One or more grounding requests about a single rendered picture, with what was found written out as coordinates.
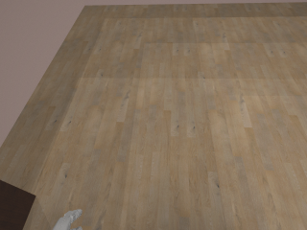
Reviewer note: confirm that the robot left hand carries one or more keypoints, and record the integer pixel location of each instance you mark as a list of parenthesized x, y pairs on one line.
[(64, 223)]

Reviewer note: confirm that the cupboard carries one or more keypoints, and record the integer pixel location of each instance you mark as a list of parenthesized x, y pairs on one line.
[(15, 206)]

